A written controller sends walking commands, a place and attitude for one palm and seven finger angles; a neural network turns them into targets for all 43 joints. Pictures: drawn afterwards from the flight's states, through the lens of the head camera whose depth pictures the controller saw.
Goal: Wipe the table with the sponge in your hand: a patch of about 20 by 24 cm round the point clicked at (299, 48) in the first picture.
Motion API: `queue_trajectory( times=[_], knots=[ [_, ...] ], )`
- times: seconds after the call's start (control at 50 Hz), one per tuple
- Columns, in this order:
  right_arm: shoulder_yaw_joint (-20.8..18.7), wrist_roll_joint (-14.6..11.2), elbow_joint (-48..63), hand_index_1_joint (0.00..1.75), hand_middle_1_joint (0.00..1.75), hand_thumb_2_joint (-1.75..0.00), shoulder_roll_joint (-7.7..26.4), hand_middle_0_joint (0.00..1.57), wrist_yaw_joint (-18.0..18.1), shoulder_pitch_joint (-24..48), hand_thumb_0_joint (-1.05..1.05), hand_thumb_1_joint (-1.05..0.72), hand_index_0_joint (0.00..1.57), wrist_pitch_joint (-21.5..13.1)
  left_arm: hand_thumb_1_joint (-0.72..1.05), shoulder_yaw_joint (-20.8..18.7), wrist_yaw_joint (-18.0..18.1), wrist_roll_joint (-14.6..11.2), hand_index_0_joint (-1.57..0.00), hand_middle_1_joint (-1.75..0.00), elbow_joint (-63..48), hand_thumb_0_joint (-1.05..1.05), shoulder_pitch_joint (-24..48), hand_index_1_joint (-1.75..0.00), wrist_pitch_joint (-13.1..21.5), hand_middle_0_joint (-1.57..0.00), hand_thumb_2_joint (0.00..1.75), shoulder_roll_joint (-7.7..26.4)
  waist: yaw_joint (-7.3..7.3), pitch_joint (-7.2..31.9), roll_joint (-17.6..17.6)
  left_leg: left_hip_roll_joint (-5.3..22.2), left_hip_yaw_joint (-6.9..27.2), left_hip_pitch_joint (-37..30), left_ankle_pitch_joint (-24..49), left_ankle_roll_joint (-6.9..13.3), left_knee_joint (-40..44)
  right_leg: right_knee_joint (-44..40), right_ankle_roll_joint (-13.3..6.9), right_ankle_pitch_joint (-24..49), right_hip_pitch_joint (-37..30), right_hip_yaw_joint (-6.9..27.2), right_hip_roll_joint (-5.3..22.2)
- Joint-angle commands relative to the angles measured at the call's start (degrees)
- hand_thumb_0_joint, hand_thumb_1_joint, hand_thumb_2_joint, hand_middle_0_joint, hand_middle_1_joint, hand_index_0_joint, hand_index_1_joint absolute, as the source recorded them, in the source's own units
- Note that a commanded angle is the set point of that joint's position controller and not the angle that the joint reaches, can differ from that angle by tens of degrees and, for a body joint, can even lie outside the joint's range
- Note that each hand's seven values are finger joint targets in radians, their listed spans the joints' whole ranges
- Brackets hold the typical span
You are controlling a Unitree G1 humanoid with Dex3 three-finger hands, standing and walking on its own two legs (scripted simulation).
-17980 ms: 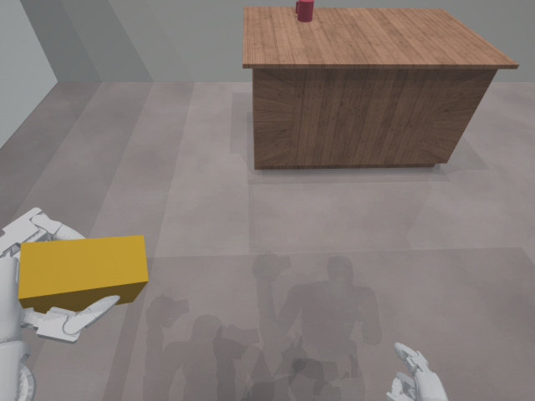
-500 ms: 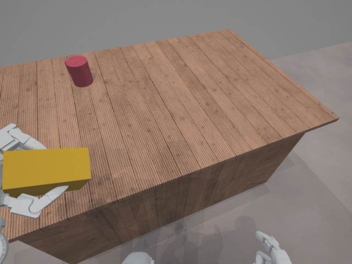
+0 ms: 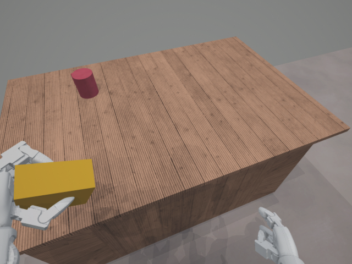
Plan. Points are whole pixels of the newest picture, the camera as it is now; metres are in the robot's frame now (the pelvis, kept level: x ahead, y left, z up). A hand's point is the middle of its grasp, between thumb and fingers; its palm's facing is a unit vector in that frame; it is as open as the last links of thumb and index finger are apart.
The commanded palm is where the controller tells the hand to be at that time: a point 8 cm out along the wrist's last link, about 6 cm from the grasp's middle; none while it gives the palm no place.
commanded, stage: come to a stop and stand still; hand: left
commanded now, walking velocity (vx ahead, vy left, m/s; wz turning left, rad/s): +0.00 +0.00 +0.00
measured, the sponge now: (66, 185) +0.22 +0.22 +0.12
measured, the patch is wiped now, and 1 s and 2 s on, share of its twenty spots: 0.00 0.00 0.00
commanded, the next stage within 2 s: look again from close up in 0.80 s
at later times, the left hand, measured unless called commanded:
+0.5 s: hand out of the picture +0.21 +0.34 +0.17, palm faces +0.43 -0.81 -0.40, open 9.3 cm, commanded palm +0.15 +0.35 +0.18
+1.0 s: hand out of the picture +0.21 +0.33 +0.16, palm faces +0.38 -0.86 -0.35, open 9.3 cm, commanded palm +0.15 +0.36 +0.18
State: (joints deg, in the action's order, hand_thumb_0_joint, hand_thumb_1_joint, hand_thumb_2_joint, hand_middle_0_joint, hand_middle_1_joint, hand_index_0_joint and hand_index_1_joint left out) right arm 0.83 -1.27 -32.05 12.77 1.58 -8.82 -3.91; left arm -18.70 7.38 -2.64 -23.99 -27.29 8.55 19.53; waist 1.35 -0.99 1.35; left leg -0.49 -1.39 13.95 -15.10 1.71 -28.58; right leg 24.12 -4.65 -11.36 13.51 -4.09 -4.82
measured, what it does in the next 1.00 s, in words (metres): shifts its weight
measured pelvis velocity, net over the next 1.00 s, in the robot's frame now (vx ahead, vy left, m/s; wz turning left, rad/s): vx -0.02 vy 0.08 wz -0.02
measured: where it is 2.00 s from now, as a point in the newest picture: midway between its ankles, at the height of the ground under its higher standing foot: outside the picture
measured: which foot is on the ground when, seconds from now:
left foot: down 0.00-1.00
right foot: down 0.00-1.00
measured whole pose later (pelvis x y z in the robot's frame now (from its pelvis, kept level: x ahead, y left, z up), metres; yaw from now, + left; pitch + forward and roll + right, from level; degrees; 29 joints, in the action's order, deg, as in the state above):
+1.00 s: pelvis -0.02 +0.08 +0.00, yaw -1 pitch -2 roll -1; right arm 2.2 -0.3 -32.4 11.7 1.0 -11.5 -5.7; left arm -20.0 4.4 -2.2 -23.9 -21.2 13.7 20.4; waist 3.0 -3.4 -1.0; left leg -5.6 -6.4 10.5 -12.3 3.7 -23.5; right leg 23.7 1.0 -9.5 12.5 -1.6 1.5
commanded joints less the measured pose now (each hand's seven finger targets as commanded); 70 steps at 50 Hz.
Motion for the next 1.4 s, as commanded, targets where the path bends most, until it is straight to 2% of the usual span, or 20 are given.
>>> queue_trajectory(
  times=[0.0,0.02,0.04,0.08,0.12,0.16,0.2,0.24,0.3,0.36,0.4,0.52,0.58,0.6,0.68,0.84,0.94,1.14,1.3,1.38],
  knots=[
    [-2.32,-0.82,2.49,0.3,0.3,-0.9,3.68,0.2,0.68,0.98,0.0,-0.9,0.2,-7.17,0.1,-24.93,0.05,2.47,-1.2,-1.6,-9.05,0.0,52.24,-1.6,8.88,-1.2,1.3,36.48,-0.04,2.06,6.13,4.38,-0.24,0.31,5.58,-0.29,4.58,-6.57,6.75,18.57,2.17,10.96,14.66],
    [-2.23,0.97,5.72,0.3,0.3,-0.9,4.19,0.2,-0.14,1.07,0.0,-0.9,0.2,-6.88,0.1,-17.93,-0.23,1.59,-1.2,-1.6,-7.99,0.0,37.87,-1.6,8.66,-1.2,1.3,24.12,0.72,7.16,8.17,4.56,2.71,-3.1,9.93,0.18,1.4,-2.63,5.88,21.96,-2.42,15.63,12.45],
    [-2.87,0.71,5.63,0.3,0.3,-0.9,5.54,0.2,-0.58,0.98,0.0,-0.9,0.2,-6.93,0.1,-10.45,-0.92,1.15,-1.2,-1.6,-0.94,0.0,30.39,-1.6,7.66,-1.2,1.3,15.55,1.08,10.06,9.04,3.64,1.07,-5.21,10.29,-0.09,1.69,-2.18,5.6,22.27,-5.42,14.66,11.94],
    [-3.41,-0.26,5.59,0.3,0.3,-0.9,5.8,0.2,-2.23,-1.1,0.0,-0.9,0.2,-6.81,0.1,-5.24,-1.77,0.19,-1.2,-1.6,-5.46,0.0,19.91,-1.6,7.56,-1.2,1.3,9.62,1.46,14.9,10.11,3.38,0.56,-7.23,11.71,1.01,2.5,-0.94,8.87,23.48,-9.22,13.92,11.4],
    [-3.35,-0.95,7.45,0.3,0.3,-0.9,5.28,0.2,-3.8,-0.22,0.0,-0.9,0.2,-6.46,0.1,-0.45,-2.57,-0.17,-1.2,-1.6,-10.44,0.0,9.31,-1.6,7.32,-1.2,1.3,4.44,1.69,16.9,5.2,5.99,3.28,-7.61,15.87,2.01,3.0,2.38,8.0,18.95,-9.89,10.87,10.25],
    [-2.9,-0.67,8.58,0.3,0.3,-0.9,5.65,0.2,-3.76,1.52,0.0,-0.9,0.2,-6.22,0.1,-3.37,-2.24,0.04,-1.2,-1.6,-14.22,0.0,4.35,-1.6,6.88,-1.2,1.3,7.86,1.7,13.54,-1.48,6.84,4.99,-2.73,9.7,1.32,5.98,1.09,6.0,9.78,-9.02,8.94,9.18],
    [-2.79,-0.61,8.32,0.3,0.3,-0.9,6.14,0.2,-2.78,3.36,0.0,-0.9,0.2,-5.5,0.1,-12.29,-0.96,0.26,-1.2,-1.6,-11.71,0.0,0.14,-1.6,6.42,-1.2,1.3,15.1,1.73,11.13,-5.37,6.82,5.55,-0.86,2.56,0.69,8.22,-0.53,4.33,2.88,-6.77,8.49,8.6],
    [-2.22,-0.53,9.88,0.3,0.3,-0.9,5.51,0.2,-1.42,4.04,0.0,-0.9,0.2,-4.81,0.1,-15.21,-1.22,-0.68,-1.2,-1.6,-12.23,0.0,1.91,-1.6,7.02,-1.2,1.3,16.68,1.02,7.19,-8.69,6.87,7.37,2.26,-1.61,0.14,10.29,-1.08,3.43,-1.42,-4.78,7.27,8.55],
    [-1.76,-0.67,10.09,0.3,0.3,-0.9,5.81,0.2,0.24,3.97,0.0,-0.9,0.2,-4.76,0.1,-17.62,-1.31,-0.92,-1.2,-1.6,-14.68,0.0,6.91,-1.6,8.36,-1.2,1.3,18.94,0.37,4.37,0.4,9.09,10.48,3.19,-5.35,-0.36,15.34,3.4,3.56,-1.81,-3.29,6.23,6.87],
    [-1.39,0.27,9.42,0.3,0.3,-0.9,5.23,0.2,0.44,1.63,0.0,-0.9,0.2,-5.81,0.1,-14.19,-2.36,-0.15,-1.2,-1.6,-14.07,0.0,12.15,-1.6,9.58,-1.2,1.3,16.8,0.66,4.1,11.05,10.57,9.98,3.19,-4.77,-1.17,16.42,6.54,3.52,-1.38,-3.69,4.29,6.86],
    [-1.07,0.49,8.81,0.3,0.3,-0.9,4.89,0.2,-0.05,1.24,0.0,-0.9,0.2,-7.07,0.1,-10.56,-2.88,0.57,-1.2,-1.6,-15.02,0.0,15.33,-1.6,9.8,-1.2,1.3,14.18,0.42,4.74,11.55,9.78,8.46,-1.39,1.42,-2.12,14.82,6.15,3.23,-1.6,-1.56,3.72,7.0],
    [-1.69,0.81,7.02,0.3,0.3,-0.9,6.07,0.2,-0.9,-0.8,0.0,-0.9,0.2,-7.59,0.1,-2.15,-2.72,1.46,-1.2,-1.6,-8.51,0.0,15.42,-1.6,8.25,-1.2,1.3,6.33,0.14,3.35,3.49,10.06,8.62,-6.31,12.25,-5.95,14.33,5.33,3.37,-2.4,1.8,3.1,6.45],
    [-2.4,1.13,7.71,0.3,0.3,-0.9,6.26,0.2,-0.74,0.78,0.0,-0.9,0.2,-6.66,0.1,-5.4,-2.21,1.55,-1.2,-1.6,-7.14,0.0,15.33,-1.6,7.87,-1.2,1.3,9.39,0.89,2.33,3.27,9.21,7.67,-2.04,10.41,-8.69,16.06,3.82,3.13,-2.12,-2.06,2.27,6.47],
    [-2.24,0.9,7.75,0.3,0.3,-0.9,6.17,0.2,-0.67,1.95,0.0,-0.9,0.2,-6.37,0.1,-8.65,-1.92,1.68,-1.2,-1.6,-7.15,0.0,14.91,-1.6,7.79,-1.2,1.3,12.14,0.97,2.8,2.82,8.37,6.51,-2.35,12.01,-8.84,15.29,2.44,3.12,-0.74,-3.06,2.09,6.35],
    [-1.8,0.91,9.32,0.3,0.3,-0.9,5.49,0.2,-0.15,2.29,0.0,-0.9,0.2,-5.11,0.1,-9.27,-2.23,0.67,-1.2,-1.6,-10.15,0.0,12.79,-1.6,8.72,-1.2,1.3,12.31,0.79,5.01,-1.3,7.44,6.81,-1.75,9.3,-7.69,12.75,0.06,2.45,3.64,-5.75,4.06,7.66],
    [-2.04,1.62,9.43,0.3,0.3,-0.9,5.63,0.2,-0.01,1.95,0.0,-0.9,0.2,-5.64,0.1,-6.59,-2.54,0.17,-1.2,-1.6,-13.5,0.0,12.21,-1.6,8.84,-1.2,1.3,10.33,0.71,7.04,7.38,7.96,6.22,-6.7,18.96,-10.24,14.12,1.34,2.75,1.2,-3.92,2.49,6.65],
    [-1.94,0.84,9.01,0.3,0.3,-0.9,6.01,0.2,0.24,1.6,0.0,-0.9,0.2,-5.17,0.1,-6.04,-2.32,0.07,-1.2,-1.6,-10.19,0.0,11.58,-1.6,8.12,-1.2,1.3,9.7,0.44,6.95,-1.31,7.14,6.46,-5.99,13.94,-7.7,11.07,-1.33,2.11,6.54,-4.09,5.67,8.3],
    [-1.67,1.07,9.53,0.3,0.3,-0.9,5.98,0.2,0.53,2.72,0.0,-0.9,0.2,-5.4,0.1,-6.07,-1.91,0.87,-1.2,-1.6,-14.98,0.0,12.81,-1.6,8.79,-1.2,1.3,10.98,0.53,5.67,5.61,8.4,8.34,-2.4,5.52,-6.2,15.19,0.76,2.76,4.34,-5.61,5.57,7.27],
    [-1.77,0.71,9.17,0.3,0.3,-0.9,6.0,0.2,0.65,2.04,0.0,-0.9,0.2,-5.24,0.1,-8.83,-1.88,-0.29,-1.2,-1.6,-11.17,0.0,6.46,-1.6,8.08,-1.2,1.3,11.67,0.26,7.61,1.16,6.67,6.51,-3.9,11.35,-5.3,10.72,-2.42,1.84,8.62,-5.65,7.54,8.77],
    [-1.93,0.61,9.03,0.3,0.3,-0.9,6.39,0.2,0.74,1.55,0.0,-0.9,0.2,-5.38,0.1,-6.3,-2.22,-0.81,-1.2,-1.6,-10.77,0.0,7.34,-1.6,7.65,-1.2,1.3,9.96,-0.09,6.86,1.2,6.08,6.26,-3.69,7.23,-3.28,8.88,-4.83,1.44,6.71,-3.2,10.22,10.12]
  ],
)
